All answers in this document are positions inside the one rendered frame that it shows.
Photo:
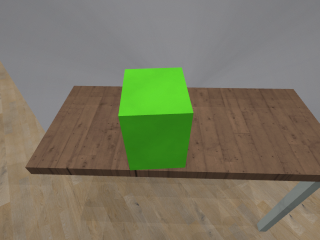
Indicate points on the table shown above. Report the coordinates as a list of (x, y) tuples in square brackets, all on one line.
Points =
[(264, 134)]

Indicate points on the carton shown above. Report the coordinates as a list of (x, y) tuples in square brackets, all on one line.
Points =
[(155, 116)]

